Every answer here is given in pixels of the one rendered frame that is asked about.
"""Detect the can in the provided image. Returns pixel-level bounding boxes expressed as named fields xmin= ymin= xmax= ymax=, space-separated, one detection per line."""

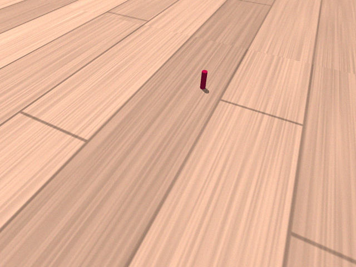
xmin=200 ymin=70 xmax=207 ymax=89

